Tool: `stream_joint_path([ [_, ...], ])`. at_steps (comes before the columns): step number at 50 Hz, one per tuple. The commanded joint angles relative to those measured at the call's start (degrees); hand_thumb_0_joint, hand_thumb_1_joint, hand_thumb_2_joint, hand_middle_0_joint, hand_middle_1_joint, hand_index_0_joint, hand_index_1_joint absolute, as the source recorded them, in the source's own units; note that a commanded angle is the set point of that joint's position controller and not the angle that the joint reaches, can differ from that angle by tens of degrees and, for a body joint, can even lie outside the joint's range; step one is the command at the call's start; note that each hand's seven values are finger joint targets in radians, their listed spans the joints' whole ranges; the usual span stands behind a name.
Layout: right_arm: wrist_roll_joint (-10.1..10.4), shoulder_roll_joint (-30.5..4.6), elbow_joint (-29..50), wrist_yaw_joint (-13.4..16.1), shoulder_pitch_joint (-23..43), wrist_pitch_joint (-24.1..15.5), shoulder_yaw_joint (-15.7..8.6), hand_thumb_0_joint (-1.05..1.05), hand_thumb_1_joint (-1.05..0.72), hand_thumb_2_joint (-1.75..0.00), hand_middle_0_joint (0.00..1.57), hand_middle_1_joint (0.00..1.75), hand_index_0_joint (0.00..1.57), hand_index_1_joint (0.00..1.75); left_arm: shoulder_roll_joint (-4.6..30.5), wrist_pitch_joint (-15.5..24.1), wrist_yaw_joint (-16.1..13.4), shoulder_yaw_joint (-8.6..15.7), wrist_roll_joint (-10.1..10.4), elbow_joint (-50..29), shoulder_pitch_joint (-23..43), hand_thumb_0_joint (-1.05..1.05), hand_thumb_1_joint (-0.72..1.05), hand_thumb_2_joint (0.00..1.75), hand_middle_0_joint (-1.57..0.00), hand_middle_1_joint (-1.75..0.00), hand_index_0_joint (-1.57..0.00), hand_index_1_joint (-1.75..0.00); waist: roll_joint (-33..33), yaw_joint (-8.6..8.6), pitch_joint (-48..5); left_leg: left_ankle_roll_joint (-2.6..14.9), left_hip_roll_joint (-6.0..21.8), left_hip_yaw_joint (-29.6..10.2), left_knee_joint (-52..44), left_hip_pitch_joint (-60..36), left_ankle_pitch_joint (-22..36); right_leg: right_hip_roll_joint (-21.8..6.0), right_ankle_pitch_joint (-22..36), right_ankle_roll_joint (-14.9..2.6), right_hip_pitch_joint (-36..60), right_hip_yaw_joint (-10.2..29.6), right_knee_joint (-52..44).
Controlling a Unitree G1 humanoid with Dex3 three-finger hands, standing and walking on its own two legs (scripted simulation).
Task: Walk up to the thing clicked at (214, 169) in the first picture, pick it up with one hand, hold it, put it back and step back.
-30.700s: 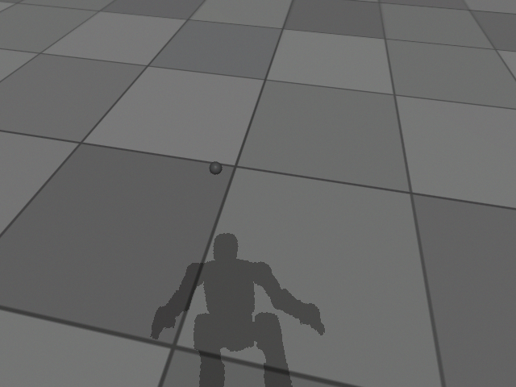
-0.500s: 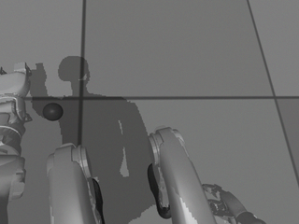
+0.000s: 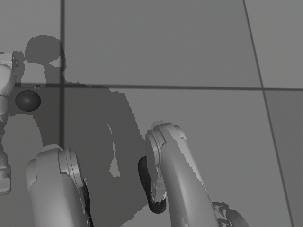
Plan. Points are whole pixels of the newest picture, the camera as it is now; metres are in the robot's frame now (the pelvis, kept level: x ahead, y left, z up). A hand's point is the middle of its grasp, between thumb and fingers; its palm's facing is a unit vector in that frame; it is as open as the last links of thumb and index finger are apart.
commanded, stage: home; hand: left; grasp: from above
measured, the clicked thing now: (28, 101) +0.49 +0.26 -0.29
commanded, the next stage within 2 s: none
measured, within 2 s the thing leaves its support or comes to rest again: neither
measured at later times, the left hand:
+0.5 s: hand out of the picture +0.36 +0.25 +0.01, palm faces -0.32 -0.51 -0.80, open 8.6 cm
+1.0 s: hand out of the picture +0.25 +0.22 +0.23, palm faces +0.07 -0.94 -0.34, open 7.4 cm
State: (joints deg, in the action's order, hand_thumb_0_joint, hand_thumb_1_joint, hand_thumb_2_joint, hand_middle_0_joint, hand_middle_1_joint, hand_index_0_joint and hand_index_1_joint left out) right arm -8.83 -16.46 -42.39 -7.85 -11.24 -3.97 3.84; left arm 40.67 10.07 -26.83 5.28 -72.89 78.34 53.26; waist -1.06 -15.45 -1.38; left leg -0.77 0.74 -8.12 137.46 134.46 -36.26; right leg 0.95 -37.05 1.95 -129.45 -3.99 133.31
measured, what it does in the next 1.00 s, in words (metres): rises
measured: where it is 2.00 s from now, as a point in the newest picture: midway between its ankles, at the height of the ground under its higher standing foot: (120, 206)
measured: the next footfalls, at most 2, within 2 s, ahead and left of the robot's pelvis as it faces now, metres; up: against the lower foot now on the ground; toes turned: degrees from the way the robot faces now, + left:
none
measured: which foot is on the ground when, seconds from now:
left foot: down 0.00-1.00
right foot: down 0.00-1.00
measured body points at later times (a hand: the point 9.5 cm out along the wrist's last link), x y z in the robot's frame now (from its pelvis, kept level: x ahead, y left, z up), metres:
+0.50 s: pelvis +0.01 +0.00 +0.13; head +0.18 +0.03 +0.55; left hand +0.37 +0.28 +0.06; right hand +0.16 -0.26 +0.01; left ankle +0.09 +0.13 -0.29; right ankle +0.11 -0.13 -0.29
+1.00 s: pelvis +0.05 +0.01 +0.31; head +0.12 +0.03 +0.76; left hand +0.25 +0.27 +0.26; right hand +0.25 -0.21 +0.23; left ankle +0.08 +0.13 -0.29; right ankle +0.11 -0.13 -0.29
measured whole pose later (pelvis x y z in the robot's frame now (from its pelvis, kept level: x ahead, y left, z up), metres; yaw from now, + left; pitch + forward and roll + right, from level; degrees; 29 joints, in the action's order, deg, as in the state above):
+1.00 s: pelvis +0.05 +0.01 +0.31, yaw +7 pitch +19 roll -4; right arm 1.9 -11.4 -31.8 5.5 -10.6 -6.8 2.5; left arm 15.5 -20.1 -5.5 0.0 -3.5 6.3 -12.3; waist 2.2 -3.6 -11.0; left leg -0.6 1.8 -3.8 78.4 66.2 -31.8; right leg -0.3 -31.9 1.1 -62.5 -2.9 75.0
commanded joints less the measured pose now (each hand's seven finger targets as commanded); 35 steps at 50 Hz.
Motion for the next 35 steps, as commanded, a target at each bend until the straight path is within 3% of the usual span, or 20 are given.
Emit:
stream_joint_path([
  [1, 1.13, -14.46, 1.72, 0.39, -9.70, -0.50, -6.41, 0.00, -0.89, -0.89, 0.20, 0.30, 0.20, 0.30, 14.19, -3.85, -2.40, 0.87, 3.36, -13.51, 21.00, 0.00, -0.33, 0.97, -0.23, -0.82, -0.21, -0.81, 25.35, 2.09, -51.06, 1.44, -0.20, 6.60, -17.35, -39.68, 7.28, 1.70, 11.46, -4.59, 20.25, -4.36, -15.46],
  [2, 1.26, -14.27, 1.09, 0.27, -10.33, -0.36, -6.71, 0.00, -0.90, -0.90, 0.20, 0.30, 0.20, 0.30, 12.20, -4.66, -1.37, -0.13, 4.57, -13.25, 19.65, 0.00, -0.40, 0.89, -0.17, -0.90, -0.19, -0.89, 24.09, 2.35, -50.22, 1.65, -0.17, 6.82, -17.48, -39.07, 7.42, 1.81, 11.76, -4.43, 20.92, -4.12, -16.52],
  [3, 1.37, -13.93, 0.39, 0.24, -11.30, -0.31, -6.51, 0.00, -0.89, -0.90, 0.20, 0.30, 0.20, 0.30, 10.86, -5.39, -0.23, -1.23, 5.17, -11.33, 19.59, 0.00, -0.32, 0.91, -0.22, -0.82, -0.20, -0.81, 22.01, 1.48, -47.88, 2.05, -0.22, 6.77, -17.27, -36.74, 6.86, 1.93, 11.31, -4.25, 21.22, -4.05, -17.34],
  [5, 1.87, -13.27, -0.49, 0.07, -12.33, -0.02, -6.52, 0.00, -0.89, -0.90, 0.20, 0.30, 0.20, 0.30, 8.09, -6.55, 2.39, -2.47, 7.61, -10.29, 15.95, 0.00, -0.16, 0.93, -0.22, -0.68, -0.20, -0.70, 18.70, 2.85, -47.25, 2.36, -0.44, 6.78, -18.18, -35.44, 7.59, 2.25, 11.46, -4.15, 23.89, -3.92, -18.71],
  [7, 2.65, -13.47, 0.00, 0.02, -13.78, 0.11, -7.50, 0.00, -0.89, -0.90, 0.20, 0.30, 0.20, 0.30, 8.49, -7.04, 5.00, -1.15, 10.01, -14.98, 13.62, 0.00, 0.00, 0.98, -0.23, -0.67, -0.21, -0.68, 17.75, 4.25, -49.66, 2.24, -0.57, 6.54, -19.67, -38.04, 10.77, 1.99, 14.00, -4.19, 27.14, -3.98, -19.00],
  [8, 3.29, -13.18, 0.31, -0.05, -13.19, 0.42, -7.56, 0.00, -0.89, -0.90, 0.20, 0.30, 0.20, 0.30, 5.93, -7.50, 6.44, -2.51, 11.40, -14.43, 10.99, 0.00, 0.05, 0.94, -0.22, -0.62, -0.20, -0.64, 17.25, 5.16, -50.19, 2.22, -0.71, 6.36, -20.91, -38.59, 11.06, 1.85, 13.95, -4.22, 28.19, -3.96, -19.35],
  [10, 4.42, -13.23, 2.65, -0.17, -12.38, 1.06, -8.29, 0.00, -0.89, -0.90, 0.20, 0.30, 0.20, 0.30, 5.93, -7.97, 9.06, -1.52, 13.82, -18.27, 5.91, 0.00, 0.21, 0.94, -0.22, -0.56, -0.20, -0.58, 13.51, 6.06, -49.99, 2.50, -0.69, 6.13, -22.86, -39.08, 12.14, 1.97, 15.24, -4.00, 31.69, -3.66, -21.47],
  [11, 5.02, -12.96, 3.61, -0.08, -11.70, 1.54, -8.62, 0.00, -0.89, -0.90, 0.20, 0.30, 0.20, 0.30, 6.29, -7.93, 10.19, -0.84, 15.72, -22.46, 4.74, 0.00, 0.29, 0.93, -0.21, -0.52, -0.20, -0.53, 12.27, 7.10, -50.87, 2.80, -0.77, 6.26, -23.96, -38.35, 10.72, 2.05, 14.10, -3.90, 33.87, -3.12, -23.02],
  [12, 5.51, -12.58, 3.95, 0.03, -11.47, 1.93, -8.53, 0.00, -0.89, -0.90, 0.20, 0.30, 0.20, 0.30, 3.01, -8.70, 11.71, -1.48, 17.39, -20.43, -1.42, 0.00, 0.37, 0.93, -0.21, -0.49, -0.20, -0.50, 9.77, 7.21, -48.15, 2.94, -0.96, 5.71, -25.49, -37.65, 9.19, 1.71, 12.94, -3.71, 33.95, -2.99, -24.27],
  [13, 5.91, -12.03, 5.30, 0.11, -10.45, 2.24, -8.74, 0.00, -0.89, -0.90, 0.20, 0.30, 0.20, 0.30, 2.67, -8.65, 13.05, -2.03, 19.69, -27.41, -1.61, 0.00, 0.45, 0.92, -0.21, -0.47, -0.20, -0.48, 9.89, 7.90, -48.75, 3.05, -0.80, 5.96, -26.82, -37.99, 8.16, 1.82, 12.12, -3.67, 35.75, -2.53, -25.73],
  [16, 7.35, -11.03, 8.26, 1.11, -7.72, 2.80, -9.27, 0.00, -0.90, -0.90, 0.20, 0.30, 0.20, 0.30, 0.82, -9.49, 16.17, -1.40, 25.64, -38.03, -7.64, 0.00, 0.64, 0.89, -0.20, -0.38, -0.20, -0.38, 7.77, 9.56, -47.20, 3.18, -0.84, 5.38, -31.03, -39.35, 5.21, 1.70, 9.73, -3.46, 38.01, -1.57, -29.66],
  [18, 7.82, -10.36, 9.30, 1.93, -5.83, 2.89, -9.38, 0.00, -0.90, -0.90, 0.20, 0.30, 0.20, 0.30, -1.18, -10.18, 17.57, -1.10, 29.44, -41.31, -13.54, 0.00, 0.73, 0.89, -0.20, -0.34, -0.20, -0.35, 3.97, 9.68, -42.66, 3.44, -0.73, 5.67, -32.57, -38.71, 3.53, 1.73, 8.05, -3.20, 40.10, -0.85, -33.19],
  [19, 8.04, -9.57, 9.74, 2.25, -4.89, 2.80, -9.22, 0.00, -0.90, -0.90, 0.20, 0.30, 0.20, 0.30, -3.04, -10.37, 18.38, -2.30, 31.19, -43.77, -15.60, 0.00, 0.78, 0.87, -0.20, -0.31, -0.19, -0.31, 2.96, 9.57, -41.02, 3.51, -0.66, 5.82, -33.87, -38.86, 3.07, 1.68, 7.72, -3.06, 41.43, -0.46, -34.66],
  [22, 8.64, -8.70, 11.42, 3.66, -3.05, 2.41, -9.83, 0.00, -0.90, -0.90, 0.20, 0.30, 0.20, 0.30, -3.10, -11.01, 19.12, -0.95, 35.14, -55.33, -15.96, 0.00, 0.90, 0.90, -0.20, -0.30, -0.20, -0.30, 6.21, 10.76, -44.70, 3.18, -0.40, 5.95, -37.35, -45.55, 3.11, 1.36, 7.62, -3.15, 44.83, 0.74, -38.04],
  [23, 8.93, -8.73, 11.48, 4.20, -2.30, 2.24, -9.86, 0.00, -0.90, -0.90, 0.20, 0.30, 0.20, 0.30, -4.33, -11.51, 19.26, -1.44, 36.27, -56.09, -18.58, 0.00, 0.90, 0.90, -0.20, -0.30, -0.20, -0.30, 6.63, 10.85, -43.42, 2.98, -0.33, 5.44, -39.07, -47.63, 2.75, 1.14, 7.51, -3.23, 44.56, 0.62, -38.81],
  [24, 9.01, -8.28, 11.56, 4.56, -1.57, 1.94, -9.66, 0.00, -0.90, -0.90, 0.20, 0.30, 0.20, 0.30, -7.96, -11.90, 19.50, -3.83, 37.83, -56.10, -21.10, 0.00, 0.90, 0.90, -0.20, -0.30, -0.20, -0.30, 7.13, 9.88, -40.07, 2.72, -0.14, 4.88, -40.94, -48.62, 1.52, 1.02, 6.73, -3.29, 43.70, 0.40, -39.60],
  [27, 9.73, -8.44, 12.01, 6.28, -0.19, 1.08, -9.58, 0.00, -0.90, -0.90, 0.20, 0.30, 0.20, 0.30, -7.22, -13.47, 19.18, -1.50, 41.23, -61.27, -25.65, 0.00, 0.90, 0.90, -0.20, -0.30, -0.20, -0.30, 9.48, 11.58, -39.67, 2.08, 0.24, 3.38, -46.78, -56.05, -0.56, 0.67, 5.21, -3.48, 45.55, 0.63, -42.40],
  [29, 9.97, -8.27, 13.17, 7.36, 1.34, 0.26, -9.30, 0.00, -0.90, -0.90, 0.20, 0.30, 0.20, 0.30, -9.37, -14.99, 19.50, -2.80, 43.95, -65.98, -28.48, 0.00, 0.90, 0.90, -0.20, -0.30, -0.20, -0.30, 10.70, 11.60, -40.30, 1.80, 0.39, 2.65, -50.15, -60.75, -1.03, 0.55, 5.23, -3.39, 47.56, 0.57, -44.43],
  [31, 10.32, -7.57, 13.72, 8.35, 2.74, -0.59, -8.84, 0.00, -0.90, -0.90, 0.20, 0.30, 0.20, 0.30, -12.36, -17.01, 19.74, -4.28, 47.75, -67.28, -34.08, 0.00, 0.90, 0.90, -0.20, -0.30, -0.20, -0.30, 8.99, 10.77, -35.45, 1.97, 0.37, 2.54, -53.37, -61.48, -3.70, 0.59, 2.85, -3.18, 49.20, 0.80, -48.26],
  [35, 10.71, -6.92, 14.67, 10.20, 4.50, -1.96, -7.94, 0.00, -0.90, -0.90, 0.20, 0.30, 0.20, 0.30, -13.08, -20.46, 20.52, -3.95, 54.31, -72.43, -41.19, 0.00, 0.90, 0.90, -0.20, -0.30, -0.20, -0.30, 8.35, 10.72, -33.92, 1.97, 0.22, 2.48, -58.47, -67.65, -2.62, 0.50, 3.40, -3.02, 55.20, 1.42, -53.79],
])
